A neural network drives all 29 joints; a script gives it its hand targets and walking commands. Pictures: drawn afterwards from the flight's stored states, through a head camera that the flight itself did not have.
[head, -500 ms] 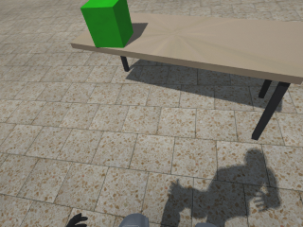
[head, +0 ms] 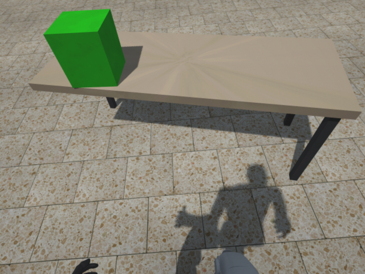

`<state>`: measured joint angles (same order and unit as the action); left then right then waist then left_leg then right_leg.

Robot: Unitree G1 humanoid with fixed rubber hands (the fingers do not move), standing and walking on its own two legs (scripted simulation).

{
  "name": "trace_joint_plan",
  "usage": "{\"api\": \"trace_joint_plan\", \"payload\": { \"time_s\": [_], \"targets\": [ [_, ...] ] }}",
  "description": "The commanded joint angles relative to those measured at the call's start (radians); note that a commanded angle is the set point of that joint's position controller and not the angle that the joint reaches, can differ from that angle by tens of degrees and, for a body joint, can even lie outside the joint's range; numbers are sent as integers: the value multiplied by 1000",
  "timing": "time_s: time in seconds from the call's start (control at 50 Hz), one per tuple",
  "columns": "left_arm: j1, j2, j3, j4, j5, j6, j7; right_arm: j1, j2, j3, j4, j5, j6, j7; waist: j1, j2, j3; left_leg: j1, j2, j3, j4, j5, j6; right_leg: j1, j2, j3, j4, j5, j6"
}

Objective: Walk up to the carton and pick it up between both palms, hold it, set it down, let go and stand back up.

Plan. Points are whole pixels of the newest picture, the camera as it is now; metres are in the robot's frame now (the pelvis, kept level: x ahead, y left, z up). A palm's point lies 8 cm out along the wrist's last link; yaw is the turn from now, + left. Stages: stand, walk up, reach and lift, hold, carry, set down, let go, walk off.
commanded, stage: walk up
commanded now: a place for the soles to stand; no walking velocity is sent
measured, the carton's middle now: (90, 50) +1.00 +0.40 -0.02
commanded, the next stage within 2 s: none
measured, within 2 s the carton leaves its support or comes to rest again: neither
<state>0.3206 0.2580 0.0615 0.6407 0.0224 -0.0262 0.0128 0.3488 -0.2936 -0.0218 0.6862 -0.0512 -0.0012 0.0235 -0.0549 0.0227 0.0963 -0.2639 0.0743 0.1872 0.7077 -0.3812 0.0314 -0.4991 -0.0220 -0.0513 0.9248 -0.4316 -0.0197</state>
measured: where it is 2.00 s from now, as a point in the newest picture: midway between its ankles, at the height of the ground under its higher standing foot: (127, 225)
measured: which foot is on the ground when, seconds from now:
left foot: down 0.00-0.06, up 0.08-0.40, down 0.42-0.66, up 0.68-0.96, down 0.98-1.00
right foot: up 0.00-0.04, down 0.06-0.42, up 0.44-0.64, down 0.66-0.98, up 1.00-1.00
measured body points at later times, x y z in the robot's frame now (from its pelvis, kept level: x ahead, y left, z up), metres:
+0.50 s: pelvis +0.19 +0.15 -0.03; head +0.20 +0.14 +0.42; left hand +0.28 +0.43 -0.13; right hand +0.28 -0.13 -0.13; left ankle +0.28 +0.28 -0.72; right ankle +0.13 -0.03 -0.66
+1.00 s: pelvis +0.36 +0.28 -0.02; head +0.38 +0.26 +0.43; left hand +0.47 +0.55 -0.12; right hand +0.45 +0.00 -0.12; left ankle +0.47 +0.41 -0.72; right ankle +0.30 +0.08 -0.71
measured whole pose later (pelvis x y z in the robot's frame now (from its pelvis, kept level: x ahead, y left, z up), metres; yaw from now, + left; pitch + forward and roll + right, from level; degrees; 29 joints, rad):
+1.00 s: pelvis +0.36 +0.28 -0.02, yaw -10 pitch -3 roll +0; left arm 0.39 0.27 0.05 0.68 0.06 -0.02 0.07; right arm 0.23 -0.29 -0.04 0.60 -0.05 0.05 0.08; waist 0.01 0.03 0.11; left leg -0.46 0.12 0.06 0.80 -0.30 0.00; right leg -0.31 -0.14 0.06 0.86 -0.49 0.03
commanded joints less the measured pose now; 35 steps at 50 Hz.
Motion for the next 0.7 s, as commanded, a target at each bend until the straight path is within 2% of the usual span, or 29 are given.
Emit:
{"api": "trace_joint_plan", "payload": {
  "time_s": [0.0, 0.02, 0.04, 0.06, 0.08, 0.1, 0.12, 0.14, 0.16, 0.18, 0.22, 0.28, 0.32, 0.34, 0.36, 0.38, 0.4, 0.42, 0.44, 0.46, 0.5, 0.54, 0.58, 0.6, 0.62, 0.64, 0.66, 0.68],
  "targets": [
    [127, 68, 34, -76, 1, -41, 7, -67, -168, -40, -71, 7, -6, 1, 72, 73, -76, -139, 214, -154, -217, 52, 173, 289, 29, -31, -249, 195, -33],
    [196, 98, 51, -63, 9, -43, 15, -74, -144, -29, -74, 12, -1, 7, 111, 28, -111, -244, 172, -108, -122, -80, 124, 455, 52, -15, -274, 205, -50],
    [287, 163, 77, -60, 18, -42, 31, -73, -96, -9, -96, 6, 0, 10, 173, -95, -142, -382, 113, -44, 107, -85, 60, 599, -53, 197, -349, 28, -93],
    [340, 277, 90, -74, 41, -40, 54, -70, -58, 11, -148, -4, 7, 21, 197, -269, -176, -534, -10, -51, 428, -223, -13, 637, -359, 815, -621, -417, -210],
    [293, 280, 96, -79, 41, -20, 76, -97, -155, -30, -160, -8, 42, 20, 179, -108, -123, -589, -3, -188, 556, -226, -35, 555, -437, 960, -703, -563, -282],
    [223, 268, 86, -83, 39, -16, 89, -104, -158, -33, -157, -9, 61, 25, 147, -89, -36, -635, 29, -214, 627, -171, -46, 491, -433, 898, -684, -518, -302],
    [175, 238, 70, -82, 39, -23, 90, -97, -144, -30, -150, -15, 65, 27, 127, -76, 3, -649, 60, -225, 651, -117, -57, 449, -407, 791, -650, -393, -297],
    [124, 206, 54, -87, 44, -32, 87, -79, -144, -35, -141, -23, 64, 26, 103, -72, -2, -610, 85, -239, 613, -80, -68, 403, -369, 685, -624, -286, -275],
    [80, 186, 44, -85, 45, -41, 81, -42, -144, -40, -127, -22, 58, 31, 84, -99, -14, -540, 103, -253, 550, -52, -77, 344, -330, 585, -612, -184, -255],
    [54, 186, 40, -77, 45, -50, 76, -22, -133, -42, -122, -17, 56, 40, 72, -130, -17, -489, 105, -252, 512, -31, -81, 298, -299, 515, -605, -100, -248],
    [34, 202, 45, -61, 44, -60, 68, -24, -106, -40, -125, -5, 55, 55, 66, -158, -14, -431, 107, -231, 411, -7, -80, 242, -264, 411, -579, 2, -242],
    [36, 226, 61, -47, 41, -60, 60, -63, -76, -41, -146, 7, 42, 69, 77, -174, -17, -344, 94, -189, 238, 55, -54, 183, -231, 326, -545, -28, -211],
    [23, 238, 70, -45, 41, -51, 54, -47, -69, -51, -150, 10, 30, 73, 68, -183, -28, -215, 63, -144, 154, 85, -34, 107, -211, 287, -517, -109, -186],
    [1, 242, 73, -47, 44, -45, 51, -16, -72, -60, -149, 14, 25, 72, 46, -178, -33, -110, 43, -106, 119, 87, -23, 40, -205, 271, -496, -158, -176],
    [-37, 239, 71, -51, 46, -35, 47, 48, -81, -71, -140, 17, 19, 70, -2, -144, -35, 42, 15, -56, 60, 118, -16, -57, -186, 240, -441, -202, -160],
    [-43, 204, 53, -57, 39, -25, 45, 132, -110, -87, -114, 12, 10, 64, -63, -65, -55, 196, -16, -26, 24, 113, -7, -155, -136, 193, -300, -223, -114],
    [2, 117, 25, -65, 38, -16, 42, 236, -174, -107, -88, 6, 0, 52, -109, 145, -105, 308, -4, -105, -67, -14, 18, -212, -27, 98, 1, -199, -67],
    [28, 28, -10, -125, 15, -20, 41, 235, -285, -113, -121, 0, -10, 38, -121, 413, -144, 276, 291, -625, -362, -365, 140, -341, 97, 43, 331, -268, 1],
    [4, 91, 10, -128, 0, -16, 53, 110, -294, -102, -145, 19, -5, 21, -78, 292, -104, 149, 381, -853, -536, -507, 236, -335, 52, 160, 429, -224, 0],
    [-16, 125, 19, -118, -1, -12, 54, 27, -268, -91, -140, 29, -2, 7, -43, 196, -25, 75, 387, -817, -527, -559, 258, -341, 12, 161, 476, -150, -6],
    [33, 130, 25, -77, -3, -7, 46, -26, -218, -77, -123, 18, 4, -7, -9, 140, 11, -3, 332, -603, -422, -405, 255, -268, -30, 117, 411, -92, -2],
    [67, 104, 24, -61, -4, -15, 33, -52, -171, -56, -107, 10, 6, -10, 6, 149, -4, -72, 285, -421, -363, -137, 227, -113, -37, 86, 202, -114, 3],
    [83, 67, 16, -60, -8, -27, 29, -63, -172, -46, -95, 5, 14, -7, 16, 175, -38, -81, 261, -315, -286, 126, 223, 28, -11, 9, -10, -98, -2],
    [114, 60, 15, -55, -7, -35, 32, -82, -170, -38, -92, 7, 21, -3, 42, 154, -66, -122, 235, -253, -223, 178, 203, 155, 3, -20, -141, 22, -13],
    [177, 66, 22, -44, -3, -44, 36, -120, -171, -29, -95, 9, 30, 2, 89, 119, -96, -205, 202, -198, -139, 121, 167, 322, 22, -34, -280, 167, -30],
    [233, 103, 38, -31, 12, -48, 45, -113, -139, -14, -99, 1, 36, 8, 116, 29, -125, -310, 150, -142, -11, -11, 104, 471, -1, 66, -353, 163, -53],
    [273, 197, 63, -40, 45, -50, 61, -89, -57, 12, -134, 0, 35, 18, 147, -191, -161, -475, 50, -51, 281, -118, 10, 585, -231, 490, -503, -100, -139],
    [278, 281, 73, -54, 49, -33, 80, -124, -103, -4, -168, -7, 57, 13, 166, -174, -134, -575, -1, -152, 448, -257, -36, 508, -444, 885, -671, -288, -262]
  ]
}}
